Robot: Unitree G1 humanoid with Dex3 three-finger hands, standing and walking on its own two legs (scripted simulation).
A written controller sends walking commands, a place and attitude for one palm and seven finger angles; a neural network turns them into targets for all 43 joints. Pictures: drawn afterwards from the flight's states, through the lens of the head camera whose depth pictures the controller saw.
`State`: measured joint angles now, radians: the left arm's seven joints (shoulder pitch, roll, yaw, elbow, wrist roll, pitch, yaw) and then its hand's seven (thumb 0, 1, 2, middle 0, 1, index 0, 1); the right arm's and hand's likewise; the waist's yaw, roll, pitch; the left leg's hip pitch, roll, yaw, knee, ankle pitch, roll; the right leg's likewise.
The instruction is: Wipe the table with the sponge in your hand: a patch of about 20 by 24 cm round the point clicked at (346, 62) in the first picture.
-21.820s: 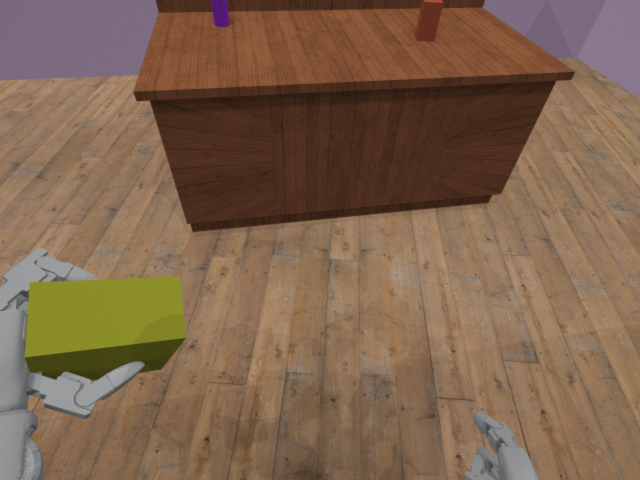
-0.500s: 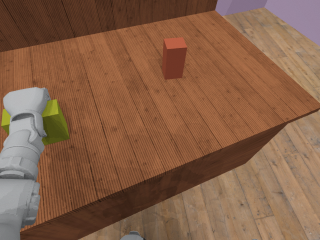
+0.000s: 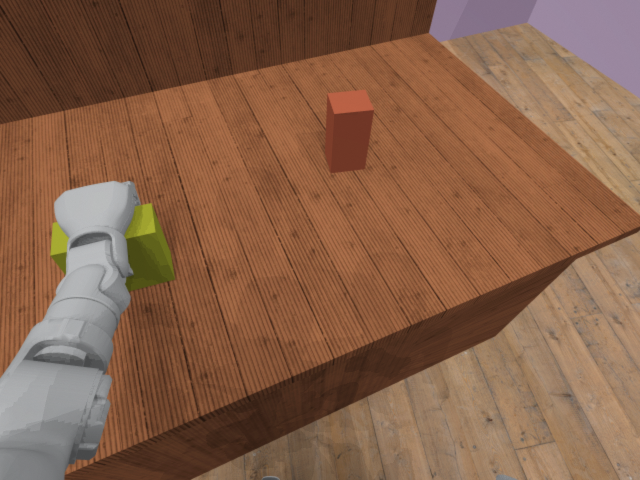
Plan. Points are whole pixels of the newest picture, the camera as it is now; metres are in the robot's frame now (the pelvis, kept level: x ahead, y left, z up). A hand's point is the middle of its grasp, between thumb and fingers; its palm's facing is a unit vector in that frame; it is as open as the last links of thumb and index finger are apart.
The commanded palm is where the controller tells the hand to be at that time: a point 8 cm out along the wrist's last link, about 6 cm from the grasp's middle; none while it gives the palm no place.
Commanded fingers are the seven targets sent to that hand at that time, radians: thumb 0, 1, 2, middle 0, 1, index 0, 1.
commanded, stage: slide across to the middle lane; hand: left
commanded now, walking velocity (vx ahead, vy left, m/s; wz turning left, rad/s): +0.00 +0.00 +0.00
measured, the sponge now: (122, 260) +0.41 +0.30 -0.02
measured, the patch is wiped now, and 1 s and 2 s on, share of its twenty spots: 0.35 0.60 0.70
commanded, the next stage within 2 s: wipe back along the middle lane in 0.14 s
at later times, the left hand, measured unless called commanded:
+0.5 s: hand (148, 241) +0.42 +0.25 +0.02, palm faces -0.08 -0.02 -1.00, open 10.1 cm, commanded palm +0.39 +0.24 +0.07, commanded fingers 0.00 0.10 1.30 -1.20 -1.60 -1.20 -1.60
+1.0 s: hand (146, 275) +0.36 +0.24 +0.02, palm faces -0.04 -0.03 -1.00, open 10.1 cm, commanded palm +0.33 +0.22 +0.06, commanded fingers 0.00 0.10 1.30 -1.20 -1.60 -1.20 -1.60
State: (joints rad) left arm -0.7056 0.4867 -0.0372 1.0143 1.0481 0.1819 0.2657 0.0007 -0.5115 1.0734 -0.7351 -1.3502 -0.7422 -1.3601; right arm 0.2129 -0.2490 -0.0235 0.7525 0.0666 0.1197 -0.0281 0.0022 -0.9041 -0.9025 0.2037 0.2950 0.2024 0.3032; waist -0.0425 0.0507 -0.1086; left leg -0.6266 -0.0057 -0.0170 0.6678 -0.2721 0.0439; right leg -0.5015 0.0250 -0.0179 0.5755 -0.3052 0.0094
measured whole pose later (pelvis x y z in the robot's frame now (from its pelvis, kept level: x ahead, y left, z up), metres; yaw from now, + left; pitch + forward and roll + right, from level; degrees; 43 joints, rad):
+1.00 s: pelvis +0.01 -0.01 +0.01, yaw +1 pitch +8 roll -2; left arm -0.43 0.30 -0.16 0.70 1.02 0.38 0.30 -0.01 -0.48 1.06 -0.69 -1.38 -0.69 -1.40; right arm 0.10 -0.25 -0.02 0.69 0.08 0.19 -0.02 0.00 -0.91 -0.90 0.20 0.29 0.20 0.30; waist 0.03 0.05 -0.13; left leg -0.49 -0.01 -0.02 0.61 -0.27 0.03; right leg -0.37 0.02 -0.02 0.54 -0.31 -0.01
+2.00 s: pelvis +0.01 -0.03 +0.01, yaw +0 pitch +3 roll +0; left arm -0.03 0.27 -0.28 0.24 1.02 0.48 0.26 0.01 -0.48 1.06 -0.68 -1.39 -0.70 -1.38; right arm 0.02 -0.25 0.01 0.64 0.08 0.18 -0.01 0.01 -0.91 -0.90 0.20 0.29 0.20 0.30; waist 0.08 0.07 -0.10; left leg -0.36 0.00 -0.01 0.57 -0.27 0.01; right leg -0.27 0.03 -0.01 0.55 -0.33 -0.03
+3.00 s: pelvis -0.01 -0.05 +0.01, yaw +0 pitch +4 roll +0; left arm -0.40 0.14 -0.34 0.64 0.98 0.52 0.29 0.00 -0.52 1.07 -0.73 -1.34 -0.75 -1.33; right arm 0.02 -0.24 0.00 0.72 0.09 0.17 -0.04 0.01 -0.91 -0.90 0.20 0.29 0.20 0.30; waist 0.06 0.07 -0.10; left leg -0.39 0.02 -0.03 0.55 -0.22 -0.02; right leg -0.33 0.05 -0.02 0.57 -0.31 -0.06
